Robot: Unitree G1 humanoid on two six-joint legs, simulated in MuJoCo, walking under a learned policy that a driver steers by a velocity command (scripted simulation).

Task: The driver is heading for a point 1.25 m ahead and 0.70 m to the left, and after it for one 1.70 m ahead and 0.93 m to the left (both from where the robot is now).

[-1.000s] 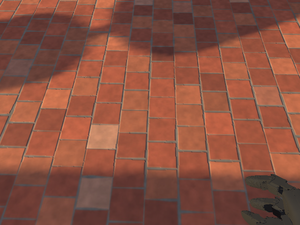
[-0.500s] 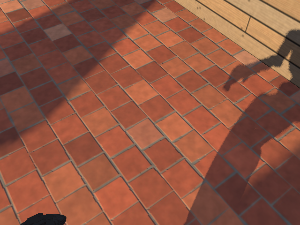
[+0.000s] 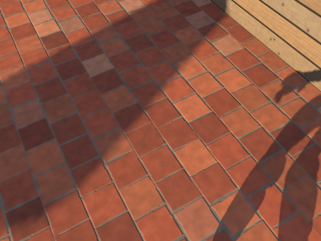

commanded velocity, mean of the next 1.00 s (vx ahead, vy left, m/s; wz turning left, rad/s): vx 0.05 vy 0.00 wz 0.80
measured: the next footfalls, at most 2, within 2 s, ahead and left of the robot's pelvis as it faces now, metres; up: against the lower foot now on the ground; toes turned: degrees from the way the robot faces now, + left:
right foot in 0.40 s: +0.32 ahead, -0.12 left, +0.00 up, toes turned +35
left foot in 0.88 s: +0.11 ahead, +0.07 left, +0.00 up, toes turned +52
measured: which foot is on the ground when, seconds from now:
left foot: down 0.00-0.40, up 0.42-0.86, down 0.88-1.00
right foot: up 0.00-0.38, down 0.40-0.88, up 0.90-1.00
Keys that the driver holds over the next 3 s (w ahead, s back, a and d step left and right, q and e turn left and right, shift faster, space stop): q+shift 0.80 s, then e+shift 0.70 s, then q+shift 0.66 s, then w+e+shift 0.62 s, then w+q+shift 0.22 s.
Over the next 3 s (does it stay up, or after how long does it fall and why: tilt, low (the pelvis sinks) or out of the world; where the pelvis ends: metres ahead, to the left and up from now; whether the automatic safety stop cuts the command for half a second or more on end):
stays up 0.72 0.24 0.00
